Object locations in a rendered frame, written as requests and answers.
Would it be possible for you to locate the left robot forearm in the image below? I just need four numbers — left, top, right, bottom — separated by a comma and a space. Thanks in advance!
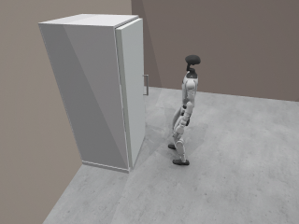
179, 103, 193, 127

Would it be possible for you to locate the fridge door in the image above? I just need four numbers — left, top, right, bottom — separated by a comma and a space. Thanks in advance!
115, 18, 146, 168

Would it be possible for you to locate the left robot hand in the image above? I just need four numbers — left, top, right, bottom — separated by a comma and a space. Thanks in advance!
172, 125, 184, 140

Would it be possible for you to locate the right robot foot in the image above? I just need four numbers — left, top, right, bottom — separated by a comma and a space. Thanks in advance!
168, 144, 176, 149

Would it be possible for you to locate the robot left upper arm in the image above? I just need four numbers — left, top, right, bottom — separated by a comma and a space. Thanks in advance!
186, 79, 195, 107

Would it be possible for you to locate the handle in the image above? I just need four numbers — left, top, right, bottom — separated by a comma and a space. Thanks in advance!
142, 75, 149, 96

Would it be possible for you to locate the right robot thigh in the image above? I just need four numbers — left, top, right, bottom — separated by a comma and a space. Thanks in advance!
172, 104, 183, 130

